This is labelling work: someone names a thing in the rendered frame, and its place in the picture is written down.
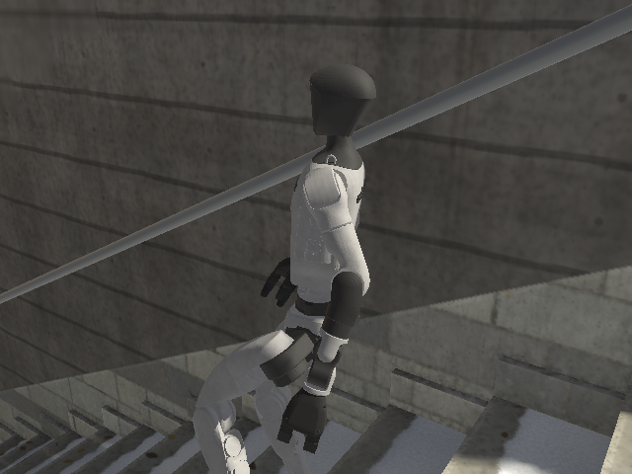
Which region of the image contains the robot left hand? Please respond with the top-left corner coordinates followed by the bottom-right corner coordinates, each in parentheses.
top-left (277, 387), bottom-right (327, 454)

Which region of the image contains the robot left upper arm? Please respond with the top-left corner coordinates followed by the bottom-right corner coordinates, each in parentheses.
top-left (302, 166), bottom-right (370, 296)

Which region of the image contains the robot thigh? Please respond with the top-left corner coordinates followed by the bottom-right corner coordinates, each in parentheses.
top-left (196, 330), bottom-right (314, 433)
top-left (256, 319), bottom-right (291, 419)

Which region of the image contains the robot left thigh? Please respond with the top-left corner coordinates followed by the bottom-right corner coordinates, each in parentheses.
top-left (196, 330), bottom-right (314, 433)

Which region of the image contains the robot right hand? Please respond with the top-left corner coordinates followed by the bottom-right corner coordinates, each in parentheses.
top-left (261, 258), bottom-right (297, 307)

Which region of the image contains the robot right thigh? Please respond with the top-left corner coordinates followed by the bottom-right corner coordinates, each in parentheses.
top-left (256, 319), bottom-right (291, 419)

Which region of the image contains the robot left forearm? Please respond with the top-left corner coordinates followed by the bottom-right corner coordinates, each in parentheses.
top-left (301, 272), bottom-right (362, 396)

